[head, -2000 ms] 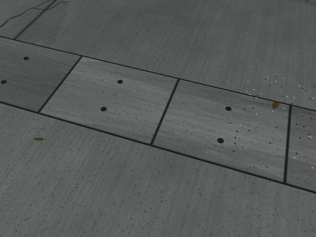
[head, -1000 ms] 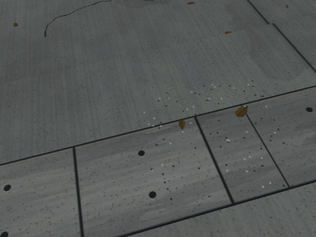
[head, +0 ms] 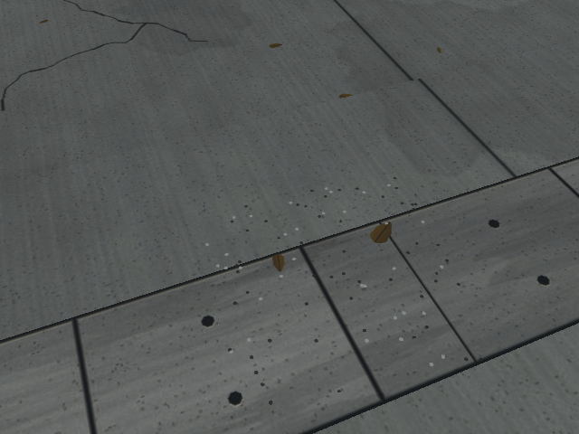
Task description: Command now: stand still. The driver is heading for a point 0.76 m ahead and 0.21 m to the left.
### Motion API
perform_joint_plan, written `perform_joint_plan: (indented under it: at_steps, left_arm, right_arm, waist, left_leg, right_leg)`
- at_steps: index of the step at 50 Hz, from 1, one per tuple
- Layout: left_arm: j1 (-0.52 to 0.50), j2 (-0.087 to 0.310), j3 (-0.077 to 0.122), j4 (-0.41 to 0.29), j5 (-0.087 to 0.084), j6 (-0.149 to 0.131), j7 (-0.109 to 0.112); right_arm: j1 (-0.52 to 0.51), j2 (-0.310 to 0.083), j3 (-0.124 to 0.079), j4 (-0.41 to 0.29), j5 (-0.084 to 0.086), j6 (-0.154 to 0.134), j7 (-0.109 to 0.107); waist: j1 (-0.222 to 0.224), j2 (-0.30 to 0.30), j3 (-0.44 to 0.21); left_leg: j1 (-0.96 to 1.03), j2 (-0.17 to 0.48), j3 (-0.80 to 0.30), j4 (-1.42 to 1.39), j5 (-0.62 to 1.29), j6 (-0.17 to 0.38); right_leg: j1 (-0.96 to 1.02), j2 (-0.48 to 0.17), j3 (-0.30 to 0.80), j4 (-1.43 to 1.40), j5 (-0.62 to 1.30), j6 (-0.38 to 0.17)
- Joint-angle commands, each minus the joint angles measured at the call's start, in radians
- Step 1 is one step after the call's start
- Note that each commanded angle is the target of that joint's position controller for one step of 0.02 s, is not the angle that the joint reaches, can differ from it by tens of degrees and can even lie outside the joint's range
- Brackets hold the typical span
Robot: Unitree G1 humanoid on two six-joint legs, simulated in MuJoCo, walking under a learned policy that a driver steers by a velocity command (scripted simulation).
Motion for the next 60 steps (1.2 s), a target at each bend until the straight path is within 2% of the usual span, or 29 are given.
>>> perform_joint_plan:
  at_steps: [1, 19, 37, 38, 39, 40, 41, 42, 43, 44, 46, 48, 50, 52, 53, 54, 55, 56, 57, 58, 59, 60]
  left_arm:
    - [0.003, 0.108, 0.029, -0.048, -0.001, -0.011, 0.007]
    - [0.016, 0.105, 0.030, 0.114, -0.008, -0.012, 0.020]
    - [0.023, 0.101, 0.012, 0.280, -0.013, -0.017, 0.023]
    - [0.037, 0.087, 0.008, 0.294, -0.013, -0.016, 0.023]
    - [0.033, 0.082, 0.006, 0.299, -0.017, -0.015, 0.024]
    - [0.016, 0.085, 0.007, 0.292, -0.021, -0.019, 0.023]
    - [-0.018, 0.091, 0.006, 0.273, -0.025, -0.029, 0.020]
    - [-0.059, 0.095, 0.004, 0.250, -0.028, -0.046, 0.014]
    - [-0.091, 0.098, 0.005, 0.236, -0.034, -0.062, 0.005]
    - [-0.092, 0.104, 0.009, 0.235, -0.038, -0.074, -0.004]
    - [-0.072, 0.103, 0.013, 0.243, -0.044, -0.096, -0.020]
    - [-0.098, 0.088, 0.011, 0.241, -0.044, -0.113, -0.029]
    - [-0.064, 0.071, 0.009, 0.258, -0.044, -0.119, -0.038]
    - [0.055, 0.084, 0.020, 0.311, -0.046, -0.112, -0.039]
    - [0.134, 0.100, 0.029, 0.335, -0.048, -0.107, -0.034]
    - [0.229, 0.156, 0.044, 0.347, -0.046, -0.108, -0.026]
    - [0.337, 0.287, 0.064, 0.353, -0.036, -0.111, -0.030]
    - [0.310, 0.246, 0.048, 0.360, -0.016, -0.129, -0.043]
    - [0.201, 0.191, 0.029, 0.324, -0.019, -0.143, -0.050]
    - [0.126, 0.152, 0.014, 0.300, -0.021, -0.149, -0.057]
    - [0.081, 0.138, 0.006, 0.283, -0.021, -0.147, -0.062]
    - [0.072, 0.118, -0.001, 0.280, -0.018, -0.143, -0.061]
  right_arm:
    - [-0.016, -0.107, -0.023, -0.037, 0.001, -0.014, -0.004]
    - [0.018, -0.114, -0.016, 0.093, 0.005, -0.012, -0.012]
    - [0.071, -0.110, -0.009, 0.160, 0.007, -0.003, -0.020]
    - [0.089, -0.105, -0.008, 0.171, 0.007, -0.002, -0.022]
    - [0.098, -0.121, -0.014, 0.174, 0.012, 0.001, -0.026]
    - [0.112, -0.161, -0.027, 0.174, 0.020, 0.004, -0.030]
    - [0.143, -0.194, -0.037, 0.176, 0.025, 0.004, -0.033]
    - [0.157, -0.224, -0.049, 0.174, 0.026, -0.002, -0.036]
    - [0.170, -0.228, -0.055, 0.172, 0.019, -0.013, -0.038]
    - [0.173, -0.214, -0.055, 0.168, 0.014, -0.025, -0.037]
    - [0.155, -0.182, -0.051, 0.149, 0.027, -0.038, -0.032]
    - [0.143, -0.183, -0.053, 0.137, 0.036, -0.038, -0.029]
    - [0.141, -0.206, -0.059, 0.134, 0.042, -0.030, -0.025]
    - [0.140, -0.204, -0.057, 0.128, 0.047, -0.022, -0.022]
    - [0.134, -0.174, -0.046, 0.123, 0.042, -0.025, -0.018]
    - [0.107, -0.107, -0.024, 0.106, 0.029, -0.033, -0.009]
    - [0.102, -0.034, -0.006, 0.051, 0.015, -0.055, -0.008]
    - [0.085, -0.095, -0.021, 0.036, 0.046, -0.069, -0.009]
    - [0.059, -0.141, -0.031, 0.023, 0.067, -0.080, -0.003]
    - [0.065, -0.150, -0.035, 0.033, 0.061, -0.087, 0.001]
    - [0.069, -0.151, -0.041, 0.042, 0.044, -0.089, 0.000]
    - [0.071, -0.152, -0.047, 0.046, 0.037, -0.085, 0.004]
  waist:
    - [0.001, 0.005, -0.038]
    - [-0.008, 0.006, -0.012]
    - [-0.010, 0.007, 0.002]
    - [-0.010, 0.017, -0.020]
    - [-0.016, 0.039, -0.005]
    - [-0.028, 0.090, 0.020]
    - [-0.044, 0.143, 0.054]
    - [-0.056, 0.173, 0.098]
    - [-0.064, 0.165, 0.134]
    - [-0.059, 0.142, 0.144]
    - [-0.036, 0.092, 0.120]
    - [-0.034, 0.095, 0.081]
    - [-0.007, 0.116, 0.048]
    - [0.047, 0.091, 0.019]
    - [0.087, 0.066, 0.001]
    - [0.131, -0.078, -0.018]
    - [0.132, -0.320, -0.088]
    - [0.112, -0.227, -0.057]
    - [0.075, -0.147, 0.043]
    - [0.048, -0.120, 0.067]
    - [0.027, -0.099, 0.068]
    - [0.016, -0.102, 0.069]
  left_leg:
    - [-0.040, 0.067, -0.074, -0.113, 0.112, 0.021]
    - [-0.017, 0.062, -0.081, -0.162, 0.122, 0.035]
    - [0.009, 0.054, -0.079, -0.181, 0.158, 0.043]
    - [0.019, 0.050, -0.080, -0.199, 0.045, 0.047]
    - [0.012, 0.054, -0.102, -0.225, -0.136, 0.064]
    - [0.009, 0.094, -0.171, -0.266, -0.324, 0.101]
    - [0.018, 0.188, -0.300, -0.336, -0.480, 0.154]
    - [-0.001, 0.293, -0.431, -0.400, -0.533, 0.213]
    - [-0.001, 0.353, -0.507, -0.437, -0.495, 0.253]
    - [0.043, 0.377, -0.528, -0.443, -0.431, 0.269]
    - [0.121, 0.346, -0.446, -0.428, -0.303, 0.236]
    - [0.100, 0.267, -0.301, -0.404, -0.165, 0.189]
    - [-0.002, 0.214, -0.204, -0.362, -0.125, 0.176]
    - [-0.140, 0.182, -0.166, -0.275, -0.147, 0.161]
    - [-0.199, 0.157, -0.143, -0.192, -0.127, 0.139]
    - [-0.298, 0.078, -0.042, 0.093, -0.067, 0.079]
    - [-0.512, -0.033, 0.032, 0.439, -0.227, 0.029]
    - [-0.599, -0.003, -0.081, 0.634, -0.259, 0.045]
    - [-0.673, 0.061, -0.107, 0.691, -0.156, 0.070]
    - [-0.658, 0.096, -0.094, 0.680, -0.053, 0.077]
    - [-0.625, 0.121, -0.087, 0.629, 0.024, 0.074]
    - [-0.582, 0.139, -0.084, 0.579, 0.080, 0.064]
  right_leg:
    - [0.052, -0.053, 0.046, -0.061, 0.222, -0.019]
    - [0.069, -0.049, 0.023, -0.099, 0.223, 0.000]
    - [0.053, -0.048, 0.001, -0.127, 0.203, 0.005]
    - [0.060, -0.033, -0.019, -0.120, 0.123, 0.005]
    - [0.029, -0.005, -0.052, -0.081, 0.006, 0.001]
    - [-0.042, 0.025, -0.094, 0.000, -0.123, -0.004]
    - [-0.141, 0.023, -0.117, 0.091, -0.176, -0.011]
    - [-0.210, -0.020, -0.116, 0.194, -0.169, -0.020]
    - [-0.286, -0.062, -0.090, 0.300, -0.190, -0.027]
    - [-0.366, -0.093, -0.072, 0.385, -0.221, -0.034]
    - [-0.417, -0.131, -0.073, 0.363, -0.197, -0.048]
    - [-0.302, -0.115, -0.121, 0.204, -0.131, -0.044]
    - [-0.104, -0.068, -0.183, 0.058, -0.035, -0.031]
    - [0.125, -0.013, -0.229, -0.024, 0.076, -0.021]
    - [0.227, -0.013, -0.212, -0.050, 0.053, -0.032]
    - [0.328, -0.161, 0.004, -0.165, -0.063, -0.083]
    - [0.455, -0.401, 0.454, -0.316, -0.238, -0.226]
    - [0.383, -0.466, 0.641, -0.388, -0.454, -0.306]
    - [0.318, -0.434, 0.539, -0.392, -0.467, -0.276]
    - [0.276, -0.374, 0.407, -0.395, -0.351, -0.235]
    - [0.242, -0.329, 0.300, -0.399, -0.210, -0.203]
    - [0.218, -0.293, 0.194, -0.406, -0.080, -0.172]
